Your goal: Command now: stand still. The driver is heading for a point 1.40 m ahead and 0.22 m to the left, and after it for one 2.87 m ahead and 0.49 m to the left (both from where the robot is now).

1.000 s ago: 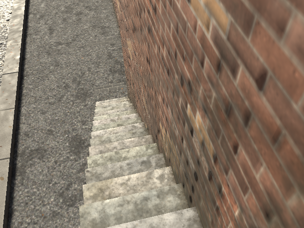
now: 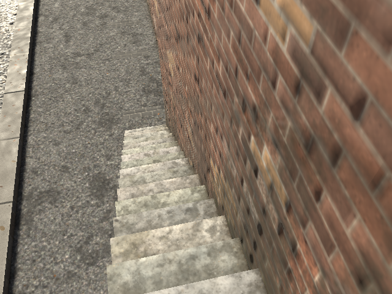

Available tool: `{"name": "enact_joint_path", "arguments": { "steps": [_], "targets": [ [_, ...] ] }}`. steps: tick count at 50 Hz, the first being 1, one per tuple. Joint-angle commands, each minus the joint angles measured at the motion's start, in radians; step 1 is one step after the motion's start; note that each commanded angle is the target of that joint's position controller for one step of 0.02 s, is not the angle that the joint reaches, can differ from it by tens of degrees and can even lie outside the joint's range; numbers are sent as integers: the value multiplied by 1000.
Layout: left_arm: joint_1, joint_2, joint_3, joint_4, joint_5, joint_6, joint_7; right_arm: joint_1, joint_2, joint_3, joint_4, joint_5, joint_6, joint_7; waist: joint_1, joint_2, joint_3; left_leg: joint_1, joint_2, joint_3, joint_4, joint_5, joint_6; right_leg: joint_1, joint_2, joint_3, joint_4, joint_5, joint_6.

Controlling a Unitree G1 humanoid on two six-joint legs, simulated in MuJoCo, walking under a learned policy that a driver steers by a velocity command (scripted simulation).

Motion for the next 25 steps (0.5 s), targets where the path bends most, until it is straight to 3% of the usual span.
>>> {"name": "enact_joint_path", "arguments": {
  "steps": [1, 10, 11, 13, 14, 16, 17, 18, 19, 21, 23, 25],
  "targets": [
    [37, 90, 19, -34, 1, -6, 1, 43, -122, -26, -37, 3, -10, -1, 0, -11, -42, 85, 78, -131, -148, 287, -52, -69, 45, -61, -82, 93, -44],
    [39, 89, 19, -16, 0, 0, 5, 49, -114, -25, -19, 1, -10, 1, 1, -22, -29, 91, 75, -137, -166, 279, -57, -61, 43, -67, -95, 95, -40],
    [71, 91, 26, 1, 9, -3, 8, 36, -107, -17, -15, 2, -8, 3, 18, -10, -54, 88, 85, -157, -193, 218, -60, -37, 42, -69, -102, 80, -33],
    [58, 92, 27, 5, 10, -4, 10, 26, -108, -14, -12, 4, -6, 5, 15, -10, -22, 67, 87, -163, -205, 178, -62, -41, 41, -65, -104, 91, -32],
    [21, 93, 22, -8, 3, -2, 9, 36, -122, -23, -12, 1, -8, 2, -3, -26, 4, 74, 75, -139, -176, 254, -59, -64, 44, -60, -99, 118, -40],
    [35, 87, 20, -2, 2, -1, 8, 52, -120, -24, -3, -2, -9, -1, -3, -26, -32, 117, 72, -128, -161, 334, -57, -63, 44, -66, -103, 124, -44],
    [72, 90, 27, 19, 10, -3, 11, 42, -107, -15, 2, -2, -6, 2, 12, -16, -57, 119, 80, -144, -184, 282, -61, -42, 43, -70, -110, 102, -37],
    [76, 104, 31, 25, 13, -2, 15, 40, -114, -19, 2, -1, -4, 2, 6, -8, -26, 96, 88, -161, -214, 137, -55, -51, 43, -68, -113, 61, -41],
    [44, 116, 32, 12, 11, 2, 18, 51, -139, -32, 2, 1, -5, -4, -11, -12, 18, 67, 87, -162, -221, 4, -40, -71, 45, -65, -109, 21, -52],
    [51, 143, 53, 0, 34, -3, 34, 47, -192, -57, -8, -15, -10, -27, -10, 20, 28, 20, 141, -249, -272, -288, 39, -78, 61, -73, -74, -129, -78],
    [53, 108, 48, -12, 52, -23, 49, 51, -178, -56, -24, -13, -16, -50, -18, 57, 34, 10, 210, -359, -306, -346, 124, -107, 63, -59, -36, -108, -105],
    [46, 73, 41, -27, 57, -55, 58, 67, -153, -51, -34, -6, -25, -69, -37, 81, 16, 45, 254, -444, -295, -297, 182, -153, 71, -51, 22, -64, -124]
  ]
}}
Velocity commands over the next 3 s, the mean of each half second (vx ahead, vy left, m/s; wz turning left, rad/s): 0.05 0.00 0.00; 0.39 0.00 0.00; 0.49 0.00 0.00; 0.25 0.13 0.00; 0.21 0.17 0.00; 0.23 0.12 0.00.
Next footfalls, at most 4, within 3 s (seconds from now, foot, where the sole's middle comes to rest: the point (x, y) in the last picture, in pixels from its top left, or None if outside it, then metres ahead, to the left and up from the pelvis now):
0.98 left None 0.25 0.16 -0.95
1.54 right None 0.55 -0.10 -1.14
2.10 left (148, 285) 0.70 0.25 -1.34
2.52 right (183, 270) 0.77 0.08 -1.34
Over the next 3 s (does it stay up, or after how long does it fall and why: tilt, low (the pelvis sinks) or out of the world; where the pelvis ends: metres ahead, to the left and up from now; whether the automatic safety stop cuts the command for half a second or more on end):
stays up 0.76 0.22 -0.58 its command is cut before an obstacle after 1.6 s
